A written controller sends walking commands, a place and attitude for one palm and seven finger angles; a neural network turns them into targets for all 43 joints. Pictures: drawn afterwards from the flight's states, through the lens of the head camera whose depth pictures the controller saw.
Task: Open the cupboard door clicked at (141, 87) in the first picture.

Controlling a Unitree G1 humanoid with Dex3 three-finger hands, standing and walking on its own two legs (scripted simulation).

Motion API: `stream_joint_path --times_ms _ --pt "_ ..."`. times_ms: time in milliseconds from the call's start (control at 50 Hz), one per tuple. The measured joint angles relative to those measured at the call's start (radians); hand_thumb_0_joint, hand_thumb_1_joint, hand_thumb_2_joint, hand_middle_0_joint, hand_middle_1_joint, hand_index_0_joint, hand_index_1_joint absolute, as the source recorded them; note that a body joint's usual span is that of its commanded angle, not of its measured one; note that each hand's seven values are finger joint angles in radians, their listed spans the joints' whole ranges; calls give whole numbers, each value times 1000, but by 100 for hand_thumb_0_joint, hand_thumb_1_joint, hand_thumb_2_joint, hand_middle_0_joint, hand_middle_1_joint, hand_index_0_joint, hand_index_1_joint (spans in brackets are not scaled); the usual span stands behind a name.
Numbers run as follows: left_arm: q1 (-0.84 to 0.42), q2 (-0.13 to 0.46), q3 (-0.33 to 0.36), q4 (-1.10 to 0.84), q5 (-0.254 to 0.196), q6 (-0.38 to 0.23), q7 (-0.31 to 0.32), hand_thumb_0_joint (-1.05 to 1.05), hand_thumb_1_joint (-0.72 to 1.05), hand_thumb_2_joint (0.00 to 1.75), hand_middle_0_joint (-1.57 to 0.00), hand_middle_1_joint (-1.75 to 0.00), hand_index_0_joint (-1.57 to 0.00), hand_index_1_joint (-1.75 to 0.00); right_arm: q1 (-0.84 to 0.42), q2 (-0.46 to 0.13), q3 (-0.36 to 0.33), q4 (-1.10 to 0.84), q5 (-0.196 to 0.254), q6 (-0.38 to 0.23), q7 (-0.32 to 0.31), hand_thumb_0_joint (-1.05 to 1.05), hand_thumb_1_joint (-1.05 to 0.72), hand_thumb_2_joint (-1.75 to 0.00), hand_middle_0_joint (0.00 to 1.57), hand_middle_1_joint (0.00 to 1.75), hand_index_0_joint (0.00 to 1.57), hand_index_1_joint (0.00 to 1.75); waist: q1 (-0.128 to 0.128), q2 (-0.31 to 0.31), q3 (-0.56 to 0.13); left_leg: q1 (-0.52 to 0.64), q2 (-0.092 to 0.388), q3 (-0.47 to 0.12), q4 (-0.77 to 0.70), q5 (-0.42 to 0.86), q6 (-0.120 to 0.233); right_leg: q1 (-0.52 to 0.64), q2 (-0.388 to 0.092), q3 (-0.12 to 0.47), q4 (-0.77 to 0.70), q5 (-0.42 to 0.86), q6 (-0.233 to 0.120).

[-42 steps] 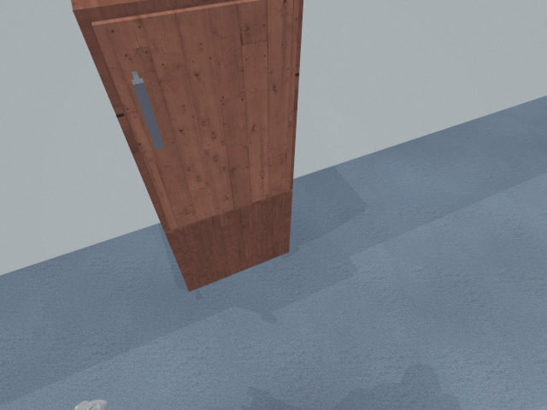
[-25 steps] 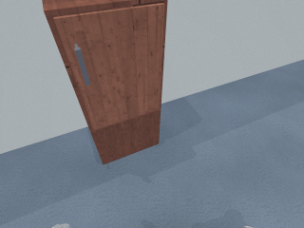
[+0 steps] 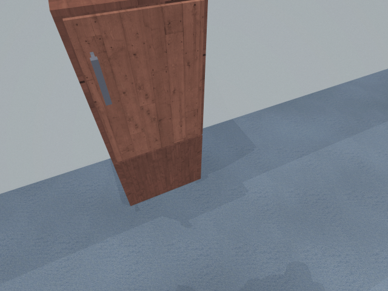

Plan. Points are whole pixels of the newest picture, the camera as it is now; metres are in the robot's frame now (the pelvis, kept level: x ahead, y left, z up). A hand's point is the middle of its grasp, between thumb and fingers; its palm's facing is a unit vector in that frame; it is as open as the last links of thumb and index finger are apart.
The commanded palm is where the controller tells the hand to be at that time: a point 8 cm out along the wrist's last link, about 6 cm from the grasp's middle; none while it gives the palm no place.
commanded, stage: look at it before walking up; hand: left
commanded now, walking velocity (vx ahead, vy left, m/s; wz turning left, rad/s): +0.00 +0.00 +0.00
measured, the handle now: (100, 79) +0.68 +0.33 +0.08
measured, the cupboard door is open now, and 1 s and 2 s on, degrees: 0 0 0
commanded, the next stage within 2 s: turn to face it in 0.60 s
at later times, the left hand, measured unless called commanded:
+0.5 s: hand out of the picture +0.07 +0.25 -0.15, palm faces -0.02 -0.94 -0.34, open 7.4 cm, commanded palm none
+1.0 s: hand out of the picture +0.05 +0.24 -0.17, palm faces +0.11 -0.95 -0.29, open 7.4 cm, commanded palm none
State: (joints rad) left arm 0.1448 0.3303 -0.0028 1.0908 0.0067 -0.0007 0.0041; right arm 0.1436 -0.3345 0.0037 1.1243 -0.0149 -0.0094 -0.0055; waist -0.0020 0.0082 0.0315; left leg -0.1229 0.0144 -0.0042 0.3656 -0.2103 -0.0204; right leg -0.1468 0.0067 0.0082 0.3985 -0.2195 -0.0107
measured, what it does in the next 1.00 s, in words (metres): stands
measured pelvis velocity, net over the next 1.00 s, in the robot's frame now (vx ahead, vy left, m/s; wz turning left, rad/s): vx -0.01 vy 0.02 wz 0.13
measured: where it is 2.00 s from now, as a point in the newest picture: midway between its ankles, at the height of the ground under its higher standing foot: outside the picture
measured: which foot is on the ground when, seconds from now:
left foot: down 0.00-1.00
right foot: down 0.00-1.00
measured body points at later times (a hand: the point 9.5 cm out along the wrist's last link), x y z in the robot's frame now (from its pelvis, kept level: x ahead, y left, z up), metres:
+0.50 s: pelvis +0.00 +0.00 +0.00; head +0.00 +0.00 +0.45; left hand +0.07 +0.30 -0.13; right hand +0.07 -0.29 -0.13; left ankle -0.01 +0.13 -0.75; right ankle +0.00 -0.11 -0.75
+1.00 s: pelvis -0.01 +0.02 -0.01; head +0.01 +0.02 +0.44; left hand +0.04 +0.29 -0.15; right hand +0.08 -0.25 -0.15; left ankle -0.02 +0.12 -0.73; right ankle +0.00 -0.11 -0.75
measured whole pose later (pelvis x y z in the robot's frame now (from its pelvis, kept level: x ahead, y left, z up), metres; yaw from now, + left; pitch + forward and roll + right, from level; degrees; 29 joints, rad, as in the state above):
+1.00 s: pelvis -0.01 +0.02 -0.01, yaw +8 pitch -1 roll -1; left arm 0.15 0.26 0.02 0.98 0.02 0.03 0.03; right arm 0.18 -0.27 -0.03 1.03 -0.01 0.05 0.00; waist -0.01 0.00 0.07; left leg -0.33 -0.01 0.00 0.75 -0.43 -0.02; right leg -0.21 -0.05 -0.11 0.54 -0.30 0.01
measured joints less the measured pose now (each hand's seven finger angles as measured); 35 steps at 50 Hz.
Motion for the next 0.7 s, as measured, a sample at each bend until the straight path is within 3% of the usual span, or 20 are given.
stream_joint_path --times_ms 700 --pt "-4 6 1 7 1 -4 -1 0 90 90 -20 -30 -21 -30 -24 -2 3 -3 2 -7 0 1 -90 -90 21 30 20 30 5 -6 -2 11 -4 -1 -22 8 4 14 -4 0 -27 11 5"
